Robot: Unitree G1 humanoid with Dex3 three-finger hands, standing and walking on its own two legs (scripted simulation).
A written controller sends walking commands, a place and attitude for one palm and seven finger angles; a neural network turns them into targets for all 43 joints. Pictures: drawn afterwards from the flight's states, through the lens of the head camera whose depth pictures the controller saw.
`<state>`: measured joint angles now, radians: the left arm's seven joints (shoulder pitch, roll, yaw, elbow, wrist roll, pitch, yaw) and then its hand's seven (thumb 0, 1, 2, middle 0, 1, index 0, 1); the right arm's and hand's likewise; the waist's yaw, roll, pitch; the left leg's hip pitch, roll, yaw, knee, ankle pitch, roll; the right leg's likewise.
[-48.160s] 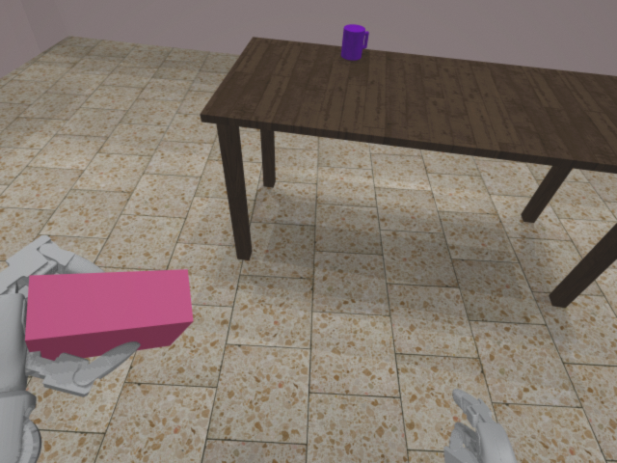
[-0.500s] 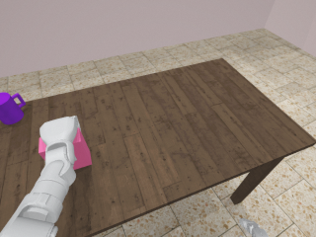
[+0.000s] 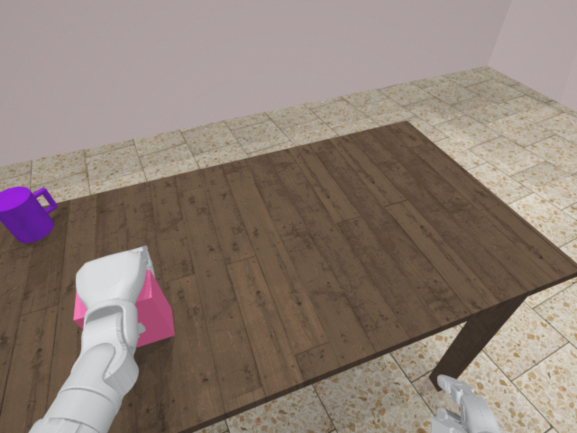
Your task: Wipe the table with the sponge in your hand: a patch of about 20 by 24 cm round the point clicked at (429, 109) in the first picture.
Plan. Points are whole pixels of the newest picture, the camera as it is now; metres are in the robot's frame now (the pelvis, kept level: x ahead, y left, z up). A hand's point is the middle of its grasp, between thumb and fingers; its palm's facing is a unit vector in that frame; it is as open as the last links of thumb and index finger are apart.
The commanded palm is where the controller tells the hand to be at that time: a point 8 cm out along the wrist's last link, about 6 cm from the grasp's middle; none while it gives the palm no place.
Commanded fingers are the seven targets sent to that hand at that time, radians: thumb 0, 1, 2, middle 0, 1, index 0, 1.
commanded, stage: wipe back along the first lane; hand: left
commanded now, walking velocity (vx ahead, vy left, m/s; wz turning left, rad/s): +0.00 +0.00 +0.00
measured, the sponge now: (133, 320) +0.29 +0.29 -0.04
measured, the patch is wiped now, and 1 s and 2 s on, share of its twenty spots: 1.00 1.00 1.00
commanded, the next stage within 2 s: lift the sponge slowly off the table in 0.54 s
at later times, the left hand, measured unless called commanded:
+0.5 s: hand (131, 328) +0.25 +0.26 +0.02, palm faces -0.01 -0.07 -1.00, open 9.7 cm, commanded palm +0.20 +0.24 +0.05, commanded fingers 0.00 0.10 1.30 -1.20 -1.60 -1.20 -1.60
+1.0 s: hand (128, 344) +0.22 +0.25 +0.02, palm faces -0.03 -0.13 -0.99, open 9.7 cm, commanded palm +0.19 +0.24 +0.08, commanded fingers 0.00 0.10 1.30 -1.20 -1.60 -1.20 -1.60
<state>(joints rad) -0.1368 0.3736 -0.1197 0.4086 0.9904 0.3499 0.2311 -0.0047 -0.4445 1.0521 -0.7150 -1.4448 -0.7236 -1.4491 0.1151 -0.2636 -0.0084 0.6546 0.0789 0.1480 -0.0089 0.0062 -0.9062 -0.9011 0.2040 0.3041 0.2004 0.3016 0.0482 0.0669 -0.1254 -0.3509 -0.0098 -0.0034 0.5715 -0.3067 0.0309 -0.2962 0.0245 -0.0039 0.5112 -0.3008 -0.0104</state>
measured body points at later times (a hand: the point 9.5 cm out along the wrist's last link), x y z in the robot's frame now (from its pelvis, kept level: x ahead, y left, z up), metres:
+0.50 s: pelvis -0.01 +0.00 +0.00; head -0.03 -0.03 +0.45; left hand +0.24 +0.26 +0.08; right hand +0.22 -0.22 -0.08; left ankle -0.01 +0.10 -0.73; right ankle -0.03 -0.12 -0.73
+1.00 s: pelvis -0.02 -0.01 +0.00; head -0.04 -0.04 +0.45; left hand +0.22 +0.25 +0.08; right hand +0.22 -0.22 -0.07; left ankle -0.01 +0.10 -0.73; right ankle -0.03 -0.12 -0.73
